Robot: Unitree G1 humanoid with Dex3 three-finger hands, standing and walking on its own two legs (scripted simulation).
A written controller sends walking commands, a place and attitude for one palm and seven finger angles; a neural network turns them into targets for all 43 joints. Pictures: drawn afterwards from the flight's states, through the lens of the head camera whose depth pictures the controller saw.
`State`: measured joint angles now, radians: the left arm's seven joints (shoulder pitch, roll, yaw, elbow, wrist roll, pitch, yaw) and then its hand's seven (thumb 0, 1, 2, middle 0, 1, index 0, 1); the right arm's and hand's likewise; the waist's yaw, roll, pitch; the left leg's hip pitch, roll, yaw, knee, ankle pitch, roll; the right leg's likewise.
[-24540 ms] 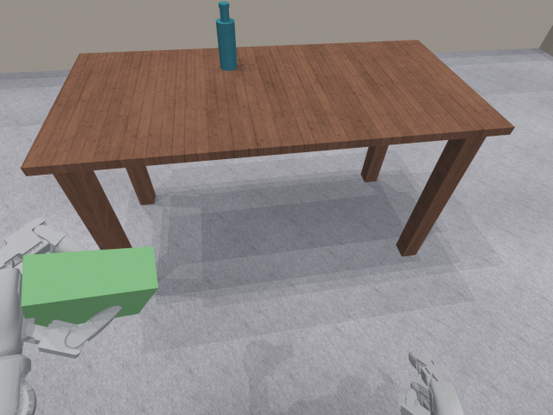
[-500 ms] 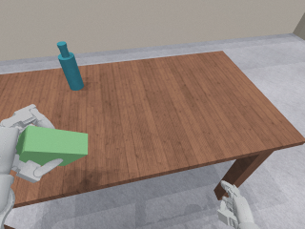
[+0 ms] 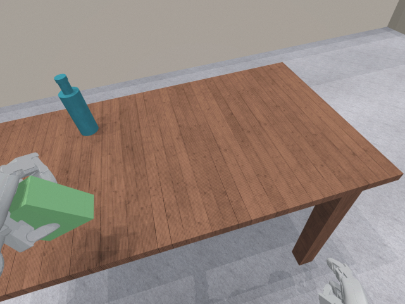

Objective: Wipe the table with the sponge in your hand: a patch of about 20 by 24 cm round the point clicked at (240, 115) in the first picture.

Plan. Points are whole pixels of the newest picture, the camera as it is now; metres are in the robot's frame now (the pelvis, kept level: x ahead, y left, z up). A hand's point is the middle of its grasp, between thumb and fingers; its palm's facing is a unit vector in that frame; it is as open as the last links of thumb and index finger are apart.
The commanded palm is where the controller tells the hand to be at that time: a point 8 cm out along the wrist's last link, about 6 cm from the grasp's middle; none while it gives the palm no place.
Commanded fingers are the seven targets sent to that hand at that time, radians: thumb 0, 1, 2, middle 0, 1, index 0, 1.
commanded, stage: turn the palm down, sponge in hand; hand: left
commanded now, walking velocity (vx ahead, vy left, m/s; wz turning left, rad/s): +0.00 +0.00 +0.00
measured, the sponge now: (51, 214) +0.22 +0.29 +0.11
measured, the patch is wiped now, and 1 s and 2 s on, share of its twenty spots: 0.00 0.00 0.00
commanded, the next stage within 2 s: move the sponge above the wiping area in 1.26 s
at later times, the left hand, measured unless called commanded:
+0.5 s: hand (16, 210) +0.21 +0.34 +0.14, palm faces +0.12 -0.23 -0.96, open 9.3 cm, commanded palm +0.18 +0.32 +0.20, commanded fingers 0.00 0.10 1.30 -1.20 -1.60 -1.20 -1.60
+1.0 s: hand (29, 213) +0.21 +0.33 +0.12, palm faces -0.02 -0.11 -0.99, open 9.3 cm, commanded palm +0.18 +0.33 +0.20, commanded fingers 0.00 0.10 1.30 -1.20 -1.60 -1.20 -1.60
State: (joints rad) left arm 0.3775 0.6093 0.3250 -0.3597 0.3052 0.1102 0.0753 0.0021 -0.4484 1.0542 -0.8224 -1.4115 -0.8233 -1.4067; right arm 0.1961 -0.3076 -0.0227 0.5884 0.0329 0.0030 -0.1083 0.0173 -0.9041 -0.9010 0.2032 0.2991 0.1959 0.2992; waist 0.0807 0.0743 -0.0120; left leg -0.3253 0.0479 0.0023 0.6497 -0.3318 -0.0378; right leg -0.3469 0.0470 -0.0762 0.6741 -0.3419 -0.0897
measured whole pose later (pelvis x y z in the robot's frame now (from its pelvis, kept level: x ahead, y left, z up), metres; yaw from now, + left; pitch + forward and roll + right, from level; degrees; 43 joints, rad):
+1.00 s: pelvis -0.01 +0.06 +0.02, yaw +0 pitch -4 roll +0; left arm 0.16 0.52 -0.07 -0.26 0.87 0.41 -0.08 0.00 -0.45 1.06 -0.82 -1.42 -0.82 -1.41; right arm 0.01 -0.28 0.06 0.64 0.04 0.05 -0.07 0.02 -0.90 -0.90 0.20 0.30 0.20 0.31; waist 0.12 0.11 0.04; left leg -0.13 -0.02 0.04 0.40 -0.20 0.03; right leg -0.16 -0.01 -0.03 0.43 -0.20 -0.02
